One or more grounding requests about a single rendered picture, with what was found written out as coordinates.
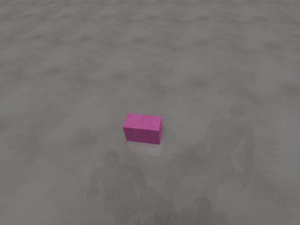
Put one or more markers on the carton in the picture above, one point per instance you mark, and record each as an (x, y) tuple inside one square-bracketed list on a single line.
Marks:
[(143, 128)]

